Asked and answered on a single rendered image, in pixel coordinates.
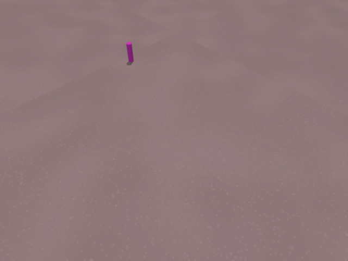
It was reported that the can can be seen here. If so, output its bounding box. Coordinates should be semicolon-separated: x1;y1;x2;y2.
126;42;134;62

